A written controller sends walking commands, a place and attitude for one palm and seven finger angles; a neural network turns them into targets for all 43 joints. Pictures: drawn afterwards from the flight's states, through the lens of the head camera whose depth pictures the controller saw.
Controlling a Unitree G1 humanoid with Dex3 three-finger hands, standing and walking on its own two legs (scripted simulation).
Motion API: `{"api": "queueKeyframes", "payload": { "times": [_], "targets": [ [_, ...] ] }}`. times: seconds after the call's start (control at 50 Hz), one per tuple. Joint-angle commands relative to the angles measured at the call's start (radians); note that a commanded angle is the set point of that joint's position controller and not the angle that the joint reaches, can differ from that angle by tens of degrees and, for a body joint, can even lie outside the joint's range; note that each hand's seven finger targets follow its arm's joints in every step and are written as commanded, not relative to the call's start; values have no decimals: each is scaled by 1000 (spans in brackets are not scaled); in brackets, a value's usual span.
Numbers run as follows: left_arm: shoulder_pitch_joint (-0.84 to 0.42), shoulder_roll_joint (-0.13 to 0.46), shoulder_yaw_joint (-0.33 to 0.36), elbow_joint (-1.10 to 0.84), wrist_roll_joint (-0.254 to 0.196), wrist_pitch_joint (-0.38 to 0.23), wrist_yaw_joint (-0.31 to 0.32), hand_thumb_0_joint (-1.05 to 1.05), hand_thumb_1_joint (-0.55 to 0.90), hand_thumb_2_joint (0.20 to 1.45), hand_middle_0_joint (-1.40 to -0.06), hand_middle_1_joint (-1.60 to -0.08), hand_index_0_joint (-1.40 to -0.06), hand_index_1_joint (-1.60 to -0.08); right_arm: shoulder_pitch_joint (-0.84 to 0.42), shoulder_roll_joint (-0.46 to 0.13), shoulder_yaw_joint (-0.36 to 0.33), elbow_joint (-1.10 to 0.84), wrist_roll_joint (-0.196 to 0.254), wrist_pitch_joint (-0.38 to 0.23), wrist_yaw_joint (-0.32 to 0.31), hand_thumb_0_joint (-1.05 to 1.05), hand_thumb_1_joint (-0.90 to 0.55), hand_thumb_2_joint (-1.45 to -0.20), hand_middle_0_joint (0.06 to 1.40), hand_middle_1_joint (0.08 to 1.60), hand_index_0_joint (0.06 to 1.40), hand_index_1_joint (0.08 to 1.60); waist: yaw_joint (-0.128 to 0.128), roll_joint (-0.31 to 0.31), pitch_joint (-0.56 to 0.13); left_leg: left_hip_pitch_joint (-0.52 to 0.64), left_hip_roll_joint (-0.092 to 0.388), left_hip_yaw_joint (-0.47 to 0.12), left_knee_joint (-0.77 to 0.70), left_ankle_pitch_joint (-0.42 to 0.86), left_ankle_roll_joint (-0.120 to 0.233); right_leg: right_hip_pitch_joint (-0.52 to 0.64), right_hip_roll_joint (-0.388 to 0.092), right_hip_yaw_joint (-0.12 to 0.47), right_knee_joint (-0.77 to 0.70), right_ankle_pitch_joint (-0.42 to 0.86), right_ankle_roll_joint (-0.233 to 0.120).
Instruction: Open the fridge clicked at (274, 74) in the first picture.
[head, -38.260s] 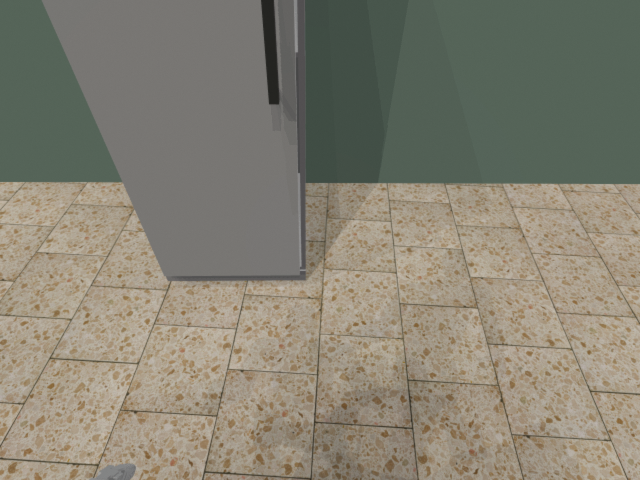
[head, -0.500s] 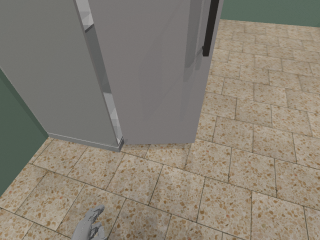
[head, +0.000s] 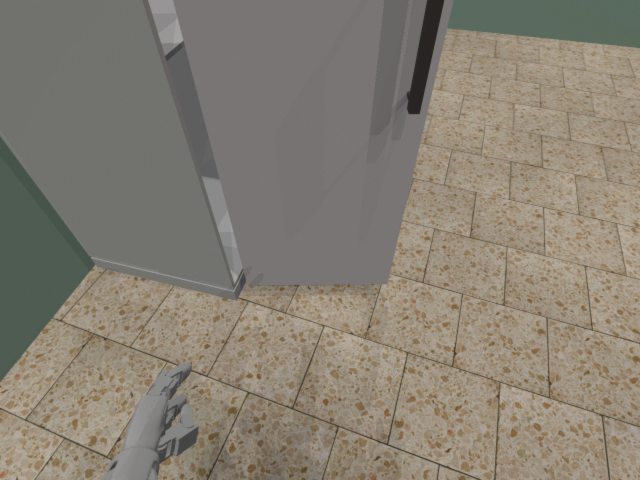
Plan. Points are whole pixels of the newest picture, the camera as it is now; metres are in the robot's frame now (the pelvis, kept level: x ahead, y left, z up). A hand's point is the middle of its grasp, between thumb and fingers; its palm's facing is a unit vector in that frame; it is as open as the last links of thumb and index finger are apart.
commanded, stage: let the arm hang, fingers relaxed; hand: right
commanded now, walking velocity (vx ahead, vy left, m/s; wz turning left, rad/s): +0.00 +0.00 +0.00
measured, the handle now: (430, 5) +0.81 -0.13 +0.23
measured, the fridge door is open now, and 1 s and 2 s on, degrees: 74 74 74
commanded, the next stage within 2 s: look to check the result in 1.08 s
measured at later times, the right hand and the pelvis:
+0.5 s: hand out of the picture -0.07 -0.21 -0.18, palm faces +0.04 +0.97 -0.23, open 7.1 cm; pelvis -0.05 -0.01 +0.00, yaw -2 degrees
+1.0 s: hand out of the picture +0.03 -0.25 -0.16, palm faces +0.02 +0.96 -0.27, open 7.3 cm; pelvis -0.03 -0.04 +0.01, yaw -2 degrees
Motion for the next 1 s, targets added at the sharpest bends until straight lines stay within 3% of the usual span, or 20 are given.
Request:
{"api": "queueKeyframes", "payload": {
  "times": [0.0, 0.06, 0.1, 0.14, 0.18, 0.22, 0.26, 0.3, 0.32, 0.36, 0.44, 0.52, 0.56, 0.6, 0.62, 0.68, 0.72, 0.82, 0.9, 0.98],
  "targets": [
    [-39, 213, 65, 42, -5, 25, -65, 0, 900, 900, -200, -300, -200, -300, -153, 84, 310, 576, -53, 228, 137, 0, -900, -900, 200, 300, 200, 300, 22, -93, -72, -52, 145, -82, 29, 207, 2, -36, -112, 90, -20, 251, -17],
    [-33, 191, 39, 75, 20, 71, -65, 0, 900, 900, -200, -300, -200, -300, -249, 99, 334, 738, -66, 228, 144, 0, -900, -900, 200, 300, 200, 300, -5, 88, -44, -25, 102, -58, 75, 17, 4, -168, -120, 161, -71, 136, -64],
    [-6, 190, 37, 103, 34, 87, -63, 0, 900, 900, -200, -300, -200, -300, -287, 85, 334, 857, -80, 228, 141, 0, -900, -900, 200, 300, 200, 300, -1, 222, -44, -24, 126, -92, 21, 10, 20, -139, -74, 149, -40, 101, -60],
    [27, 166, 34, 131, 39, 113, -61, 0, 900, 900, -200, -300, -200, -300, -322, 66, 343, 970, -79, 237, 134, 0, -900, -900, 200, 300, 200, 300, 10, 257, -26, -93, 182, -158, -62, -60, 59, -77, -6, 101, 24, 39, -44],
    [55, 144, 31, 173, 44, 133, -57, 0, 900, 900, -200, -300, -200, -300, -361, 60, 354, 1058, -74, 246, 127, 0, -900, -900, 200, 300, 200, 300, 23, 211, -3, -167, 208, -187, -136, -186, 83, -11, 26, 59, 69, -14, -34],
    [81, 127, 28, 209, 43, 141, -55, 0, 900, 900, -200, -300, -200, -300, -372, 60, 361, 1133, -72, 248, 123, 0, -900, -900, 200, 300, 200, 300, 29, 87, -3, -185, 186, -171, -141, -254, 71, 16, 17, 65, 42, -14, -34],
    [99, 110, 27, 247, 44, 139, -52, 0, 900, 900, -200, -300, -200, -300, -350, 88, 365, 1207, -67, 247, 122, 0, -900, -900, 200, 300, 200, 300, 21, -68, 19, -149, 144, -138, -103, -272, 48, -50, -12, 113, -59, -91, -45],
    [95, 117, 38, 267, 52, 137, -46, 0, 900, 900, -200, -300, -200, -300, -290, 130, 349, 1262, -66, 248, 120, 0, -900, -900, 200, 300, 200, 300, -8, -254, 19, -38, 82, -78, -32, -221, 25, -171, -59, 181, -194, -236, -64],
    [87, 136, 42, 274, 49, 139, -43, 0, 900, 900, -200, -300, -200, -300, -262, 125, 351, 1292, -67, 249, 121, 0, -900, -900, 200, 300, 200, 300, -23, -304, 3, 42, 52, -45, 36, -171, 15, -222, -88, 223, -255, -285, -76],
    [85, 144, 50, 293, 44, 138, -36, 0, 900, 900, -200, -300, -200, -300, -223, 143, 353, 1347, -67, 245, 126, 0, -900, -900, 200, 300, 200, 300, -44, -292, -34, 129, 33, -37, 113, -109, 9, -269, -114, 244, -295, -292, -93],
    [140, 127, 56, 340, 34, 132, -31, 0, 900, 900, -200, -300, -200, -300, -235, 146, 360, 1413, -67, 231, 129, 0, -900, -900, 200, 300, 200, 300, -32, -64, -35, 103, 61, -82, -28, -75, 16, -174, -72, 181, -210, -167, -70],
    [207, 116, 63, 384, 32, 139, -40, 0, 900, 900, -200, -300, -200, -300, -307, 71, 348, 1436, -67, 221, 124, 0, -900, -900, 200, 300, 200, 300, 9, 114, 32, -91, 171, -213, -219, -327, 76, -54, 14, 88, -40, -125, -46],
    [247, 95, 64, 414, 33, 146, -40, 0, 900, 900, -200, -300, -200, -300, -353, 70, 344, 1441, -67, 227, 120, 0, -900, -900, 200, 300, 200, 300, 33, 168, 56, -220, 198, -223, -272, -439, 86, 33, 24, 66, 30, -101, -44],
    [272, 82, 60, 437, 34, 145, -39, 0, 900, 900, -200, -300, -200, -300, -376, 81, 345, 1451, -67, 232, 119, 0, -900, -900, 200, 300, 200, 300, 46, 139, 77, -265, 184, -195, -250, -409, 74, 65, 14, 78, 11, -71, -51],
    [268, 93, 58, 437, 35, 139, -38, 0, 900, 900, -200, -300, -200, -300, -366, 83, 347, 1454, -65, 230, 119, 0, -900, -900, 200, 300, 200, 300, 41, 78, 70, -240, 157, -175, -209, -365, 62, 53, -5, 103, -43, -75, -57],
    [179, 154, 63, 422, 42, 119, -33, 0, 900, 900, -200, -300, -200, -300, -338, 90, 347, 1472, -63, 231, 122, 0, -900, -900, 200, 300, 200, 300, -7, -55, 96, -61, 74, -100, -91, -207, 20, -129, -99, 245, -275, -252, -79],
    [112, 193, 67, 414, 38, 110, -34, 0, 900, 900, -200, -300, -200, -300, -312, 80, 348, 1492, -68, 228, 124, 0, -900, -900, 200, 300, 200, 300, -38, -83, 79, 49, 60, -89, -53, -119, 16, -187, -113, 270, -328, -294, -82],
    [71, 181, 58, 431, 30, 95, -37, 0, 900, 900, -200, -300, -200, -300, -340, 74, 357, 1512, -63, 211, 125, 0, -900, -900, 200, 300, 200, 300, -32, -59, 31, 89, 93, -113, -100, 18, 22, -69, -78, 202, -288, -59, -61],
    [33, 213, 63, 437, 30, 98, -42, 0, 900, 900, -200, -300, -200, -300, -392, 41, 356, 1513, -65, 209, 128, 0, -900, -900, 200, 300, 200, 300, -20, -36, 57, 68, 100, -113, -125, -17, 14, -52, -78, 200, -317, -120, -52],
    [7, 231, 60, 445, 27, 91, -43, 0, 900, 900, -200, -300, -200, -300, -418, 28, 361, 1523, -62, 198, 130, 0, -900, -900, 200, 300, 200, 300, -14, -1, 23, 81, 116, -125, -149, 42, 15, 18, -74, 175, -290, 22, -52]
  ]
}}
